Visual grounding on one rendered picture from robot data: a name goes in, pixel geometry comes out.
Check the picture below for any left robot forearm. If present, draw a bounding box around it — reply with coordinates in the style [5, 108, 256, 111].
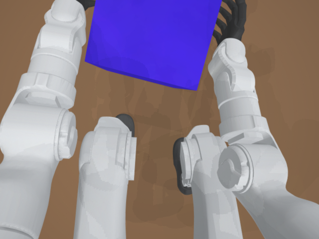
[0, 0, 86, 153]

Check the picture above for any carton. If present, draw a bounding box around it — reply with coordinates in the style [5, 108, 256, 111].
[85, 0, 222, 91]

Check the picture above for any right robot forearm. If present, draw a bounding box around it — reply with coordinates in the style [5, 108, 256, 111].
[208, 38, 281, 153]

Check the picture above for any robot left upper arm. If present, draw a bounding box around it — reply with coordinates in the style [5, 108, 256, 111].
[0, 103, 78, 239]

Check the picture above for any right robot foot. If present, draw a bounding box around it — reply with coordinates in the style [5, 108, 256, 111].
[173, 137, 192, 195]

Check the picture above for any robot right upper arm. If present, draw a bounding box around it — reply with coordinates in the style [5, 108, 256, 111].
[217, 143, 319, 239]

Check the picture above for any left robot thigh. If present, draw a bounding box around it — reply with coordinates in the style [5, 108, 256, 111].
[73, 126, 137, 239]

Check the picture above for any left robot hand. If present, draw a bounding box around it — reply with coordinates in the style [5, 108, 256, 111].
[76, 0, 95, 10]

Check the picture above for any right robot hand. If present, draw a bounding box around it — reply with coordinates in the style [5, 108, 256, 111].
[213, 0, 247, 46]

